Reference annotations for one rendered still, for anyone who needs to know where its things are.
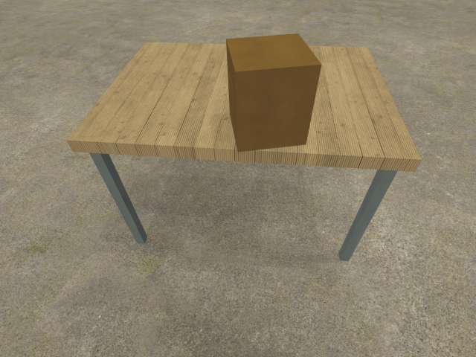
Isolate carton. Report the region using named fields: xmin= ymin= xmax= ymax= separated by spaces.
xmin=226 ymin=33 xmax=321 ymax=152

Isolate table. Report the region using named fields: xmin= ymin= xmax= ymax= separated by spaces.
xmin=66 ymin=42 xmax=422 ymax=261

